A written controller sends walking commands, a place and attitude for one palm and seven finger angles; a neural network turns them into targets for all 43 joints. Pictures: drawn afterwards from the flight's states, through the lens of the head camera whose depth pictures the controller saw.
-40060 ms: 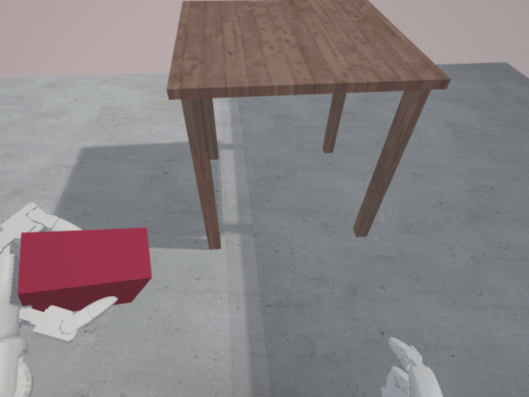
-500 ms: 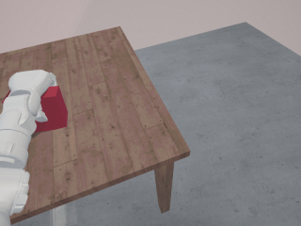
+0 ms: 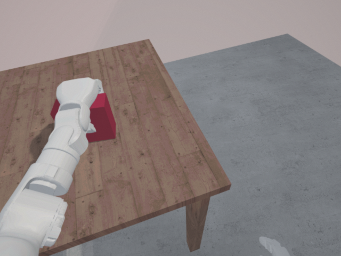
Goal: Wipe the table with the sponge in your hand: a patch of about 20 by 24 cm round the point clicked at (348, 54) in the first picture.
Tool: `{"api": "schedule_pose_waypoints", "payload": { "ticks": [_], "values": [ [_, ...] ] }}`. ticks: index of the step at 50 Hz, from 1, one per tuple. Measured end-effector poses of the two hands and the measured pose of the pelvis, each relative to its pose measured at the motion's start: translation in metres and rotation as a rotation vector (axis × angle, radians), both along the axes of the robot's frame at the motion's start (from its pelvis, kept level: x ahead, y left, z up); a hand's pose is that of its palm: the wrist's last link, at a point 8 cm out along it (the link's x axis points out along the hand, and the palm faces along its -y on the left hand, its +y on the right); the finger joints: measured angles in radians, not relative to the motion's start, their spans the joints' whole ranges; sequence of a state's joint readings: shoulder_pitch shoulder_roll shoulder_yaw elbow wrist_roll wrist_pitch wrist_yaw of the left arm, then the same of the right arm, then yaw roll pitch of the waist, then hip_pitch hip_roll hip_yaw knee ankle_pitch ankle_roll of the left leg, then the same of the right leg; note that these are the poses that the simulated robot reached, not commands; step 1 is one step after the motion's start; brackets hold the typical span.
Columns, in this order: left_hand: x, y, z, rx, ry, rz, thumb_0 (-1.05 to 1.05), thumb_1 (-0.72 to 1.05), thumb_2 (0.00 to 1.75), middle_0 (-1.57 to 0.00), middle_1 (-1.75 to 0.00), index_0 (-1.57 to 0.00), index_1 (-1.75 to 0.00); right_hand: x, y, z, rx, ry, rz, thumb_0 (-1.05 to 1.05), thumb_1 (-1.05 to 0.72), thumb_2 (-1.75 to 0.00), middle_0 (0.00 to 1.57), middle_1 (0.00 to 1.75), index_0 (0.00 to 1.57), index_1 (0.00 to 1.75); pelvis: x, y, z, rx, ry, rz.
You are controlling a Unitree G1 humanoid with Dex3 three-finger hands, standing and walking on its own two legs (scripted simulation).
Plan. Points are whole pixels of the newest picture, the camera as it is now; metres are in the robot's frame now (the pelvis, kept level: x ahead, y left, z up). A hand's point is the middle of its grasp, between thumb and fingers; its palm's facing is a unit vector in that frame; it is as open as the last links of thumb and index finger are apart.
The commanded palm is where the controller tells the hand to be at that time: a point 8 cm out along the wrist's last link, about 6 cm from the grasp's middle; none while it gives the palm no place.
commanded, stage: slide across to the middle lane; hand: left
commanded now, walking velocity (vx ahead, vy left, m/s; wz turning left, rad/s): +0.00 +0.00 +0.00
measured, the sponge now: (89, 124) +0.41 +0.26 +0.08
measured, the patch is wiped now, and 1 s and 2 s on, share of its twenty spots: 0.45 0.55 0.70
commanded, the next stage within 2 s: wipe back along the middle lane in 0.10 s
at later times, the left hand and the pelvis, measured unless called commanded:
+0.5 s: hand (93, 117) +0.39 +0.22 +0.12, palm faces +0.03 -0.03 -1.00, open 10.1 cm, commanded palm +0.37 +0.22 +0.16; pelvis +0.01 -0.02 +0.00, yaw -1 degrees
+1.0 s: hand (93, 127) +0.37 +0.21 +0.12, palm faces +0.08 -0.03 -1.00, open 10.1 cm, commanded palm +0.32 +0.20 +0.15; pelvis +0.00 -0.02 +0.00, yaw -3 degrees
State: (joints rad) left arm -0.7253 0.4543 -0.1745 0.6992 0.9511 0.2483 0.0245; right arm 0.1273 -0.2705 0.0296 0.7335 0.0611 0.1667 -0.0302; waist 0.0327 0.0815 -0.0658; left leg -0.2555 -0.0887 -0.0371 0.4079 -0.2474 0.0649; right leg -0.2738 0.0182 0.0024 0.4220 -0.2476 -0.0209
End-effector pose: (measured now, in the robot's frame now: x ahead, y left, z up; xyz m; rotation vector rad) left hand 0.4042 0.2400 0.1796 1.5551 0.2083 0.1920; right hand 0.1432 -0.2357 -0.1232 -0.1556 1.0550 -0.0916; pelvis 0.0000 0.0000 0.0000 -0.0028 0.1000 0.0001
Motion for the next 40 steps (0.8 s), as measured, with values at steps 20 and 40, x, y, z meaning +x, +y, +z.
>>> {"api": "schedule_pose_waypoints", "payload": {
  "ticks": [20,40],
  "values": [
    [-0.02,-0.019,-0.001,-0.022,-0.022,0.075,0.0,-0.51,1.05,-0.71,-1.39,-0.72,-1.39,0.017,-0.023,0.006,0.001,-0.039,-0.003,0.01,-0.91,-0.9,0.2,0.3,0.2,0.3,0.008,-0.014,0.0,0.005,-0.026,-0.014],
    [-0.051,-0.033,-0.004,-0.016,-0.059,0.101,0.0,-0.48,1.04,-0.68,-1.41,-0.69,-1.42,0.033,-0.03,0.018,0.017,-0.141,0.005,0.01,-0.91,-0.9,0.2,0.3,0.2,0.3,0.002,-0.025,-0.001,0.011,-0.05,-0.037]
  ]
}}
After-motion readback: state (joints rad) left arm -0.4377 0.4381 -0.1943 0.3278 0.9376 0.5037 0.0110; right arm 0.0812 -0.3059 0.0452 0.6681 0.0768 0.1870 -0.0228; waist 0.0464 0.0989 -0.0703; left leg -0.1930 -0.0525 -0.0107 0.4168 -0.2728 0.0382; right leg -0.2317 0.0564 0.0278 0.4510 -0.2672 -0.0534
